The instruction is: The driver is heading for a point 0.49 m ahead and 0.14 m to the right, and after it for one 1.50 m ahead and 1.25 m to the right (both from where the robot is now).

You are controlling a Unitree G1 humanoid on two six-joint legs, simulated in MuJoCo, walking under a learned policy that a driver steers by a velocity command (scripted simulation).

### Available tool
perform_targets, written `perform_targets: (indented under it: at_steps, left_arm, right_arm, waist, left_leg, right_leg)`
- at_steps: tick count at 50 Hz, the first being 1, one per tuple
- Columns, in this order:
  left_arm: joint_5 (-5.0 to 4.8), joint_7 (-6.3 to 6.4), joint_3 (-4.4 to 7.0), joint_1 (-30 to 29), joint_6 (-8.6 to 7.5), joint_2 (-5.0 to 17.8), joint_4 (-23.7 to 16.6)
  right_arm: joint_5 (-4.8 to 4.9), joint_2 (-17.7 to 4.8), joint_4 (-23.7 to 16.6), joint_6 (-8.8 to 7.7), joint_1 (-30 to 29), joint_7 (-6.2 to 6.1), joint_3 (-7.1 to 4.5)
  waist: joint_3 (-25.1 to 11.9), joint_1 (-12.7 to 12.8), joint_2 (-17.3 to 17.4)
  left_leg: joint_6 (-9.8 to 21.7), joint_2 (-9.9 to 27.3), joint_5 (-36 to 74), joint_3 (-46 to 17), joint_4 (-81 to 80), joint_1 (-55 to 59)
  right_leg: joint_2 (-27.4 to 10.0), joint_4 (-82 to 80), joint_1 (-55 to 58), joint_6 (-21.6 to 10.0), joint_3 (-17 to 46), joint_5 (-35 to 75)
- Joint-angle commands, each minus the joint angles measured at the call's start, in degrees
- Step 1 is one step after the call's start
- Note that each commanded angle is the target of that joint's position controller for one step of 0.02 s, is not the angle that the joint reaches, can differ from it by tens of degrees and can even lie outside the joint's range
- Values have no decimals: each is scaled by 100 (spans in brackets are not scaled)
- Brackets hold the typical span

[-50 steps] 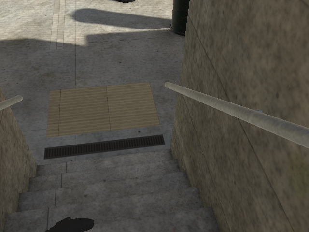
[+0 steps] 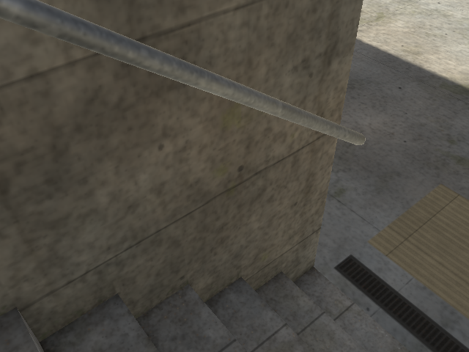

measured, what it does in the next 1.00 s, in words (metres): goes down, turning right: left foot, then right foot 0.19 m lower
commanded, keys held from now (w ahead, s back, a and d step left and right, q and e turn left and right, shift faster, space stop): w+shift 0.02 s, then w+e+shift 0.40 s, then e+shift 0.58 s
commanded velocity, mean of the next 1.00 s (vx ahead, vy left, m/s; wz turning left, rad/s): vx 0.50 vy -0.08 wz -0.59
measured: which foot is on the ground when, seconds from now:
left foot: up 0.00-0.26, down 0.28-0.64, up 0.66-1.00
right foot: down 0.00-0.28, up 0.30-0.62, down 0.64-1.00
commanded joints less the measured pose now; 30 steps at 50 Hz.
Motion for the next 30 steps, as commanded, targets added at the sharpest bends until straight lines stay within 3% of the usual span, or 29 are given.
perform_targets:
  at_steps: [1,2,3,4,5,6,7,8,9,10,11,12,13,14,15,16,17,18,19,20,21,22,23,24,26,27,28,29,30]
  left_arm:
    - [162,1,-36,-792,-170,697,-493]
    - [130,-16,-93,-696,-170,609,-216]
    - [46,1,-89,-432,-206,661,-101]
    - [-39,46,-86,-346,-182,727,-87]
    - [-89,64,-35,-393,-149,835,-75]
    - [-131,53,-16,-402,-48,932,-73]
    - [-117,-29,26,-358,22,920,-108]
    - [-27,-70,89,-47,76,1115,-76]
    - [45,-52,126,67,71,1253,-7]
    - [37,-70,184,46,72,1328,-56]
    - [76,-93,192,293,117,1311,56]
    - [-8,-202,147,-66,271,1165,124]
    - [-15,-280,184,-108,265,1201,119]
    - [12,-371,211,-536,218,1201,-60]
    - [139,-332,126,-419,196,626,-352]
    - [303,-340,121,26,230,501,-413]
    - [253,-441,49,-412,272,481,-571]
    - [329,-569,115,-1027,363,751,-764]
    - [401,-730,179,-1730,474,880,-1092]
    - [397,-792,290,-1603,567,1037,-1103]
    - [403,-828,293,-1510,667,958,-1098]
    - [295,-831,333,-1361,717,948,-959]
    - [-88,-615,226,-902,658,669,-881]
    - [-77,-513,184,-690,685,647,-700]
    - [-135,-331,147,-690,532,486,-684]
    - [-66,-227,148,-820,538,475,-771]
    - [68,-189,242,-339,561,676,-602]
    - [178,-155,306,244,587,775,-405]
    - [304,-98,380,795,567,1001,-214]
  right_arm:
    - [104,-129,-556,-116,-517,79,84]
    - [119,-107,-322,-153,-389,97,109]
    - [45,-71,-346,-118,-585,125,108]
    - [-25,-117,-393,-126,-935,180,100]
    - [13,-180,-400,-140,-1035,213,111]
    - [58,-297,-410,-147,-1486,260,75]
    - [60,-283,-457,-133,-1685,362,97]
    - [150,-263,-428,-45,-1980,449,99]
    - [171,-317,-317,-10,-1968,438,76]
    - [187,-564,-285,-4,-1925,413,32]
    - [280,-625,-175,-7,-1923,328,0]
    - [311,-571,93,-96,-930,86,-38]
    - [289,-652,380,-127,328,-52,-135]
    - [201,-990,713,-212,1358,-145,-341]
    - [-16,-1304,881,-346,2038,-160,-463]
    - [107,-1120,838,-336,1964,-115,-403]
    - [176,-1343,773,-334,1522,-231,-556]
    - [229,-1155,767,-375,1100,-238,-579]
    - [245,-1067,867,-332,793,-323,-594]
    - [104,-916,936,-383,699,-337,-545]
    - [92,-873,879,-446,647,-358,-538]
    - [79,-628,1099,-575,534,-395,-493]
    - [189,-412,1142,-743,354,-163,-356]
    - [150,-273,1098,-804,2,-112,-311]
    - [75,-284,989,-824,-191,-7,-256]
    - [89,-502,1069,-831,-172,25,-311]
    - [-6,-713,1092,-895,-285,60,-358]
    - [10,-869,1223,-855,-272,82,-377]
    - [0,-898,1299,-725,-81,69,-362]
  waist:
    - [1791,-596,-32]
    - [1697,-576,-51]
    - [1490,-376,-132]
    - [1309,-272,-180]
    - [1155,-231,-402]
    - [1132,-136,-406]
    - [987,21,-544]
    - [982,201,-758]
    - [951,67,-1000]
    - [919,-7,-870]
    - [918,28,-793]
    - [609,-333,-1209]
    - [9,-722,-1252]
    - [-355,-1222,-902]
    - [-664,-1029,284]
    - [-1130,-629,235]
    - [-1070,-675,902]
    - [-404,-664,668]
    - [151,-575,393]
    - [83,-455,518]
    - [265,-234,508]
    - [412,26,522]
    - [99,180,1920]
    - [263,450,1481]
    - [115,576,767]
    - [206,638,770]
    - [-23,832,797]
    - [-283,1070,722]
    - [-359,1179,226]
  left_leg:
    - [-419,222,1615,-861,-1956,-1486]
    - [-546,231,2399,-908,-3123,-860]
    - [-583,145,2826,-675,-3635,-446]
    - [-578,286,3021,-583,-4482,-197]
    - [-610,524,3332,-268,-5224,170]
    - [-645,763,3859,151,-5848,800]
    - [-611,764,3885,418,-6414,1329]
    - [-621,693,3383,621,-6317,1625]
    - [-581,859,3496,288,-5997,1393]
    - [-493,890,3193,228,-6522,1315]
    - [-379,907,2688,226,-6975,1521]
    - [-243,718,1975,305,-7906,2919]
    - [-303,327,1637,529,-8039,4848]
    - [-213,637,1680,74,-8320,5975]
    - [-57,2101,1711,-1642,-8467,7141]
    - [-95,2677,2143,-2372,-8371,7470]
    - [432,3061,731,-3219,-9231,6768]
    - [619,3004,59,-2943,-9586,5663]
    - [466,2920,16,-2525,-9574,4849]
    - [355,2545,460,-1777,-8980,4433]
    - [281,2562,613,-1293,-8827,3880]
    - [-3,2129,315,-470,-8284,3308]
    - [-124,1800,-1180,-27,-8285,2544]
    - [-345,1688,-1335,460,-8044,1665]
    - [-590,1608,-1137,1220,-7521,852]
    - [-617,1713,-1021,1314,-7236,821]
    - [-709,1977,-649,1261,-6545,1137]
    - [-694,2061,146,1312,-5478,1743]
    - [-677,1953,1466,1583,-4173,2089]
  right_leg:
    - [-1735,-3118,-1513,-203,3211,-2193]
    - [-1593,-2922,-1851,-285,2950,-1789]
    - [-1507,-3057,-1693,-424,2762,-1421]
    - [-1430,-3172,-1242,-619,2702,-880]
    - [-1338,-3244,-899,-763,2641,-533]
    - [-1354,-3199,-949,-850,2517,-99]
    - [-1274,-3300,-826,-879,2325,360]
    - [-1447,-3523,-537,-1012,2547,1125]
    - [-1620,-3328,132,-1156,2627,2067]
    - [-1549,-3147,782,-1182,2245,2647]
    - [-1526,-2996,1185,-1183,2043,3402]
    - [-642,-1915,1155,-913,928,4199]
    - [-479,-770,405,-795,812,4682]
    - [-245,519,-365,-681,836,3980]
    - [151,2215,-1749,-548,929,-460]
    - [-80,2913,-2561,-544,1345,-608]
    - [-124,2709,-3036,-464,1424,9]
    - [-566,2429,-2938,-329,1495,455]
    - [-754,2135,-2870,-177,1600,895]
    - [-803,1827,-2596,-118,1574,1747]
    - [-780,1699,-2320,-70,1377,2112]
    - [-665,980,-1938,-52,1488,3461]
    - [-577,608,-1073,79,1212,3988]
    - [-376,395,-254,123,906,4993]
    - [51,62,1333,228,137,6304]
    - [96,-71,1550,233,-20,6173]
    - [-64,237,1683,144,-2,6285]
    - [-257,34,1691,-8,48,5950]
    - [-103,-421,1970,-178,-236,5370]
